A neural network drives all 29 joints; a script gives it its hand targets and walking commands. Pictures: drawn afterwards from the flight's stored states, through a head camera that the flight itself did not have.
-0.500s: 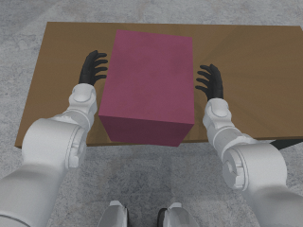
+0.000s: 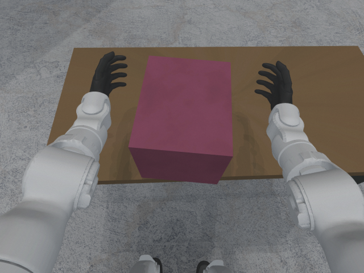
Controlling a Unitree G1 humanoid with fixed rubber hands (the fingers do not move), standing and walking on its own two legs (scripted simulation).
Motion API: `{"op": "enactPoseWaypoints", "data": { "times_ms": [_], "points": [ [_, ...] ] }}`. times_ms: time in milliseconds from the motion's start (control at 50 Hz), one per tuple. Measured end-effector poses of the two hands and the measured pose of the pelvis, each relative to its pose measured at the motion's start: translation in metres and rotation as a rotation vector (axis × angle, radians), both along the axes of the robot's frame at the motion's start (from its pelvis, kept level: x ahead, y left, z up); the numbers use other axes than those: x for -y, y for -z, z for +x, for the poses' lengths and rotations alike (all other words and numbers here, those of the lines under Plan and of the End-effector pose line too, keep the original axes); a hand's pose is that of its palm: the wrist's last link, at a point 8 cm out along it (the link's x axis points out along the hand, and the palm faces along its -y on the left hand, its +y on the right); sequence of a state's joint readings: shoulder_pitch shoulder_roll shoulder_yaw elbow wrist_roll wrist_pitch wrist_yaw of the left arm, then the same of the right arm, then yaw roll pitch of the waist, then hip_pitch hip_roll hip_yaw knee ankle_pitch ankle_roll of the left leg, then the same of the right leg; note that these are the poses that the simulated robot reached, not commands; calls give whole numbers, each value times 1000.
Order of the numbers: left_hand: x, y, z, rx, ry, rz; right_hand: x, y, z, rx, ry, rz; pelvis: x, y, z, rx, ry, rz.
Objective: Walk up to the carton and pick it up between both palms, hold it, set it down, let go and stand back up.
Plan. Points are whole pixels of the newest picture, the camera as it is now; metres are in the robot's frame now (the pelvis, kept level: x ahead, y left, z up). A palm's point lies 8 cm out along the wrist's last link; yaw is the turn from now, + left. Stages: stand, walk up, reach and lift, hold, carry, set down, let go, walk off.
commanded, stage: set down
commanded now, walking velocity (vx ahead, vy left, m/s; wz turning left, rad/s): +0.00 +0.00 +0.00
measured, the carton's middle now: (184, 122) +0.49 +0.02 -0.05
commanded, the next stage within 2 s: none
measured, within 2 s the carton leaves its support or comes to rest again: neither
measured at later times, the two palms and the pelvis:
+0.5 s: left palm (84, 101) +0.44 +0.21 +0.09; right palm (283, 113) +0.44 -0.18 +0.08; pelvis +0.00 +0.00 +0.03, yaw +1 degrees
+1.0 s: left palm (84, 142) +0.37 +0.21 +0.05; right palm (282, 152) +0.37 -0.18 +0.04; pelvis +0.01 -0.01 +0.04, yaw +1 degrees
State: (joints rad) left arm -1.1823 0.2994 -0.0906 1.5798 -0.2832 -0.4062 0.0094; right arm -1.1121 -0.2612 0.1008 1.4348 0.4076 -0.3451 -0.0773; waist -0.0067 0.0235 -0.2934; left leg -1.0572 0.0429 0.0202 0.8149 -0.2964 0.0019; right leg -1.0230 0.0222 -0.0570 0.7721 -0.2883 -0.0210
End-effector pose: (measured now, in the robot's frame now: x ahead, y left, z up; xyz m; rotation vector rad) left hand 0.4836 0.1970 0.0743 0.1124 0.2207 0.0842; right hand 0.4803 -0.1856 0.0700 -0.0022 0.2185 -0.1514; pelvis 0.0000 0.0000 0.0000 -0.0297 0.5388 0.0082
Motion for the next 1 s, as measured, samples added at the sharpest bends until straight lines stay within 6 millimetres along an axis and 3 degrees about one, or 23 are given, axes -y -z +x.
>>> {"op": "enactPoseWaypoints", "data": {
  "times_ms": [180, 340, 420, 660, 840, 1000],
  "points": [
    [-8, -29, -7, -16, -24, -8, 2, -29, -5, -27, -7, 7, 1, -15, -1, 64, 3, 4],
    [-16, -37, -19, -28, -26, -13, -5, -41, -13, -30, -25, 0, 3, -27, 0, 116, -7, 4],
    [-15, -32, -32, -30, -3, -5, -6, -33, -26, -41, -20, 13, 3, -32, 3, 152, -12, 2],
    [-18, 9, -73, -57, -12, -21, -7, 16, -71, -71, -12, 30, 5, -33, 1, 197, -23, 8],
    [-8, 14, -89, -27, 12, -37, -3, 16, -89, -29, -1, 20, 6, -35, 6, 248, -15, 13],
    [-18, 26, -114, -32, -12, -36, -4, 27, -110, -46, -9, 12, 7, -37, 10, 301, -20, 17]
  ]
}}
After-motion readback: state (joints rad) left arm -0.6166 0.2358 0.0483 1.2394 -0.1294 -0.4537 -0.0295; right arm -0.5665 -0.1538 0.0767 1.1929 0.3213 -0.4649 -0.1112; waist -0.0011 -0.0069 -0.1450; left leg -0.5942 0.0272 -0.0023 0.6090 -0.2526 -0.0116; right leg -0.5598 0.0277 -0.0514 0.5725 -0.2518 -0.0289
